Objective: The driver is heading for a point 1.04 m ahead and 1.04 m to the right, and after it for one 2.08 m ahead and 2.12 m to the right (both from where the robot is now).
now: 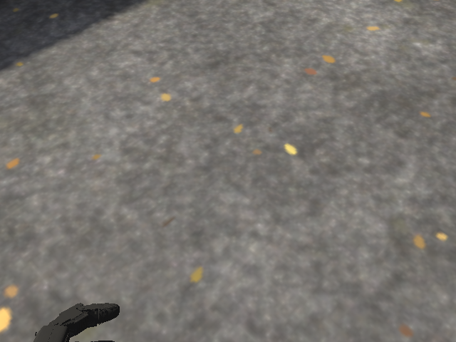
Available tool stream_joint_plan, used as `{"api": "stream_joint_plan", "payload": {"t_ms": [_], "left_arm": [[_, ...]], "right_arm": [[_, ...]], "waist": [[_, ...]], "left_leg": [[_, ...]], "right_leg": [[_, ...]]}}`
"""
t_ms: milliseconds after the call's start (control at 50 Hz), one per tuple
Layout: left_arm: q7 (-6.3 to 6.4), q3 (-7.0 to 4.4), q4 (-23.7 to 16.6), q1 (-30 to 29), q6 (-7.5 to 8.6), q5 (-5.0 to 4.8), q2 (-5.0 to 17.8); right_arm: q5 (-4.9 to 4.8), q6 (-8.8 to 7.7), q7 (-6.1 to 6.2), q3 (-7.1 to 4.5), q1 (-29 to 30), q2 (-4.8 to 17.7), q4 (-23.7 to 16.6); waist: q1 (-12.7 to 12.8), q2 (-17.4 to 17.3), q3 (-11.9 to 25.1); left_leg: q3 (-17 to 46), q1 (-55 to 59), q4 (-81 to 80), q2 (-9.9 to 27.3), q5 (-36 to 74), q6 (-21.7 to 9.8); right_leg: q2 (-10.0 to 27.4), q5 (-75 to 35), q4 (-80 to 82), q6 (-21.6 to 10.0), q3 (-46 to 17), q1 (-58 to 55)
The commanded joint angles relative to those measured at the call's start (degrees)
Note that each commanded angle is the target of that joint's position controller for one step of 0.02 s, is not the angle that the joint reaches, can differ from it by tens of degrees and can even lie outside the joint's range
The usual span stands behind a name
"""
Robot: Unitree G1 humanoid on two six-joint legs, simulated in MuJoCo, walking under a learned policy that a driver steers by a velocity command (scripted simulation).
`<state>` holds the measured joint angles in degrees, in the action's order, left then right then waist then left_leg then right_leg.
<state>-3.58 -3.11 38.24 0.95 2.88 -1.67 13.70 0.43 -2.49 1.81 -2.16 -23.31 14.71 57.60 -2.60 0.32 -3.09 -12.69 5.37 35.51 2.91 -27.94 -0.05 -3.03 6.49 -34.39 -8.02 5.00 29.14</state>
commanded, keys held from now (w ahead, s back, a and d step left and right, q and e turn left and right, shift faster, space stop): w+e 0.96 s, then e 0.04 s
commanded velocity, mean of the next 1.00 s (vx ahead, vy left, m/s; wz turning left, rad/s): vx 0.49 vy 0.00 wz -0.58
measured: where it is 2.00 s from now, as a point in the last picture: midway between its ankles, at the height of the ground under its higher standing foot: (316, 252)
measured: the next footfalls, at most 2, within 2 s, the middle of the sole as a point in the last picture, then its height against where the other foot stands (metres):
left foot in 0.46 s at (193, 337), level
right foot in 0.98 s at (316, 286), level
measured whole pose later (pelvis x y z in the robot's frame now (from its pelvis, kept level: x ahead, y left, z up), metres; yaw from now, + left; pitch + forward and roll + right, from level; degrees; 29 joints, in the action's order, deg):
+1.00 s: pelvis +0.52 -0.11 +0.00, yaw -36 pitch +2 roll +2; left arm -2.8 -3.8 33.7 2.9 1.4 -1.2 16.2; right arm -0.8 -2.6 0.9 -4.6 -19.4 18.0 47.9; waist -3.5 0.6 -3.5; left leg -12.3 -0.4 37.8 5.8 -28.7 3.0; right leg -0.6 7.7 -35.5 -6.0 2.4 29.7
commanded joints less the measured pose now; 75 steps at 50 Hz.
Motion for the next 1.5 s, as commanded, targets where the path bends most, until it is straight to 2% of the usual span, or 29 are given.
{"api": "stream_joint_plan", "payload": {"t_ms": [20,40,60,100,180,280,380,440,460,480,500,520,540,600,880,920,960,980,1000,1020,1040,1080,1140,1240,1420,1440,1460,1480,1500], "left_arm": [[2.05,-4.98,0.97,22.23,-0.17,0.62,15.24],[2.18,-4.06,1.66,20.65,0.43,1.07,11.75],[2.07,-3.49,1.43,16.41,1.05,0.87,10.26],[1.87,-2.6,-0.15,9.66,1.75,1.22,8.04],[2.87,-2.77,0.0,10.2,1.97,0.95,9.31],[4.19,-3.34,1.65,16.11,0.99,0.34,11.33],[4.68,-3.22,2.8,19.25,0.11,-0.13,10.76],[4.65,-2.54,2.1,18.04,-0.29,0.59,8.73],[4.32,-1.08,1.14,18.76,-0.05,1.42,4.8],[4.13,-0.08,-0.55,27.09,0.62,-0.41,1.85],[4.4,-1.09,0.83,26.31,0.62,-1.17,8.5],[4.45,-2.08,0.1,19.73,0.27,-0.76,11.92],[4.59,-2.15,-0.57,16.49,-0.05,-0.01,11.48],[3.86,-2.21,-1.53,15.34,-0.65,-0.1,8.27],[0.3,-0.89,-8.06,-1.7,-0.74,0.09,4.89],[0.05,-1.83,-8.42,-0.05,-1.0,0.42,6.7],[0.51,-4.33,-5.44,12.58,-1.42,0.38,10.83],[1.58,-6.28,-2.88,22.6,-1.91,0.51,14.91],[2.35,-7.11,-3.52,20.41,-1.6,0.53,22.57],[2.23,-5.78,-6.01,21.74,-0.83,1.03,18.69],[1.88,-4.62,-5.61,19.06,-0.12,1.56,15.4],[2.11,-3.7,-5.62,12.6,0.04,0.36,11.98],[2.85,-3.48,-6.02,8.36,-0.24,1.78,12.0],[4.83,-3.81,-3.62,9.7,-1.87,0.74,13.22],[5.78,-3.21,-3.46,8.91,-4.4,0.31,12.16],[5.81,-2.76,-4.05,8.46,-4.33,0.43,10.86],[5.76,-1.76,-4.72,11.03,-4.11,1.57,7.48],[5.83,-1.87,-5.02,16.44,-4.03,0.88,7.98],[5.65,-3.2,-3.23,18.94,-3.96,1.3,13.46]], "right_arm": [[-0.51,-4.58,-1.86,0.23,-0.66,4.87,-8.95],[-2.77,-6.43,-2.51,-1.3,8.12,9.51,-11.58],[-3.16,-7.17,-2.43,-1.21,10.37,9.45,-13.16],[-1.25,-6.24,-1.53,-1.88,7.65,8.89,-12.13],[0.85,-3.58,-1.13,-1.86,9.24,6.95,-14.96],[0.31,-3.91,-1.22,-0.7,21.76,4.39,-19.57],[-0.98,-4.93,-2.55,-1.77,24.59,8.01,-21.88],[-0.59,-5.81,-2.35,-3.41,14.29,10.83,-19.91],[0.46,-5.99,-1.86,-4.25,5.59,14.02,-19.28],[1.02,-5.12,-2.05,-5.42,0.62,18.4,-17.13],[-0.17,-4.77,-2.37,-4.34,1.63,12.69,-18.09],[-0.39,-4.36,-2.08,-3.39,4.22,9.09,-18.88],[0.09,-3.92,-1.99,-2.91,7.2,8.19,-19.15],[0.46,-3.88,-1.8,-2.26,9.9,5.92,-18.06],[-1.68,-2.14,-1.28,-4.68,5.12,12.63,-12.8],[-2.17,-1.4,-1.04,-5.19,5.44,14.34,-12.79],[-2.63,-0.52,-0.59,-5.3,6.53,15.03,-13.23],[-1.78,-0.67,-0.27,-4.46,6.43,13.16,-14.3],[1.24,-1.88,-1.03,-1.61,0.68,4.42,-18.11],[-0.32,-3.86,-1.71,-1.75,4.83,8.38,-18.4],[-2.38,-4.5,-1.96,-2.51,10.89,11.27,-20.19],[-0.36,-4.3,-0.93,-2.47,11.21,10.88,-19.4],[0.42,-1.86,-0.62,-2.69,9.05,10.25,-19.14],[0.78,-0.41,-0.48,-1.43,13.57,6.93,-20.46],[-0.11,-1.07,-1.66,-2.45,18.21,8.69,-22.69],[0.34,-1.5,-1.41,-2.84,16.35,9.69,-22.48],[1.31,-1.41,-0.82,-3.57,14.51,13.47,-23.01],[2.8,-0.41,-0.9,-3.95,13.06,14.57,-21.91],[1.25,-0.08,-0.91,-3.51,13.05,11.5,-22.57]], "waist": [[8.42,9.07,25.51],[10.45,4.87,16.57],[7.34,0.91,9.16],[1.95,-2.3,4.3],[0.36,0.71,2.64],[5.73,2.89,1.76],[5.99,5.2,3.46],[0.17,6.47,7.75],[-3.13,0.19,16.16],[0.58,-20.1,23.22],[-0.84,-14.78,20.14],[-2.55,-8.78,12.61],[-1.66,-4.61,8.28],[1.17,-7.19,3.12],[-1.9,-4.03,-1.84],[0.36,-5.55,0.46],[8.02,-5.37,7.76],[12.57,-1.52,12.5],[4.51,15.99,17.54],[8.71,9.94,27.53],[9.22,5.77,20.36],[4.42,-0.16,10.49],[0.32,1.54,8.68],[1.41,3.48,10.13],[1.71,8.14,8.61],[0.78,7.24,9.2],[2.1,-2.13,13.51],[4.98,-17.14,14.88],[4.37,-13.67,14.99]], "left_leg": [[16.38,-46.16,49.6,-6.1,-5.88,-0.89],[19.87,-52.0,48.98,-2.42,-0.26,-2.43],[19.05,-51.05,43.33,0.25,5.92,-3.1],[18.75,-43.25,34.65,3.86,10.63,-1.33],[16.23,-38.78,24.58,4.49,15.84,3.29],[14.95,-34.72,0.89,-0.11,33.34,4.53],[18.09,-32.63,-6.79,-1.67,29.11,2.79],[17.15,-17.83,-10.16,-1.03,23.6,-1.6],[26.04,-2.78,-9.21,8.6,19.94,-5.42],[53.91,15.47,-15.22,21.64,6.65,-15.17],[59.39,13.97,-18.19,22.21,-6.29,-14.38],[49.42,7.36,-18.78,19.51,-4.27,-11.58],[41.17,0.25,-19.29,16.82,4.36,-9.99],[27.33,-10.58,-23.57,11.51,17.19,-8.91],[5.09,-2.84,-24.87,13.39,36.23,-7.55],[2.85,-0.52,-18.37,13.58,53.98,-6.46],[-0.09,-3.87,-0.46,11.61,66.06,-4.45],[-0.17,-16.5,16.29,9.05,54.21,-1.61],[3.0,-43.51,38.47,-2.19,-4.03,2.63],[16.67,-48.08,46.59,-4.23,-9.7,2.55],[17.81,-51.06,46.14,-1.55,-4.19,1.76],[16.87,-47.05,36.91,2.46,3.12,2.03],[16.26,-38.1,31.11,2.49,6.29,3.61],[15.59,-35.84,16.07,-1.24,17.12,5.68],[18.07,-27.45,-8.87,-4.84,21.02,2.48],[19.14,-20.69,-13.82,-1.61,30.41,0.65],[28.57,-10.02,-12.8,10.61,47.98,-4.02],[44.56,-2.76,-13.65,21.57,58.6,-15.55],[47.21,-3.48,-14.01,23.33,52.4,-18.08]], "right_leg": [[23.23,17.62,15.2,-19.82,-55.31,-56.2],[20.71,17.2,19.32,-15.26,-48.04,-49.62],[18.32,11.94,20.51,-12.64,-39.2,-39.38],[12.99,0.5,22.22,-9.65,-28.65,-24.57],[9.46,-7.43,24.14,-9.79,-21.35,-12.07],[5.59,-1.77,21.64,-5.39,-18.53,-9.63],[9.6,2.32,13.67,-3.89,-27.05,-18.83],[7.2,-2.32,2.73,-0.72,-27.63,-18.48],[3.38,4.05,-13.4,1.49,-22.59,-12.05],[-4.42,27.64,-32.15,5.3,-14.88,8.67],[0.75,25.96,-40.36,6.1,-16.36,16.11],[2.72,20.29,-42.26,6.55,-15.26,18.0],[4.71,15.94,-41.21,7.03,-13.42,16.15],[8.3,10.72,-35.17,7.34,-12.05,10.73],[7.4,-3.83,-3.25,5.23,-3.66,8.96],[4.22,2.08,-1.92,2.9,-0.71,3.43],[-0.65,1.9,2.06,-0.58,1.7,-14.47],[1.7,-2.38,3.81,-3.15,-4.92,-31.77],[18.65,-6.46,5.33,-13.71,-36.34,-51.76],[23.82,-7.48,12.78,-17.71,-50.69,-53.69],[21.81,-16.77,13.0,-14.69,-40.62,-48.31],[16.38,-25.5,12.77,-10.03,-27.62,-31.85],[13.61,-33.77,15.43,-9.48,-22.51,-18.11],[9.1,-33.28,13.21,-6.5,-18.36,-14.65],[7.83,-15.17,4.27,-1.47,-30.94,-19.88],[5.4,-10.29,0.81,0.69,-30.15,-17.3],[0.46,7.05,-11.03,3.9,-23.75,-11.08],[-6.92,35.27,-21.06,7.57,-16.58,1.66],[-2.47,33.88,-31.9,10.16,-16.07,4.66]]}}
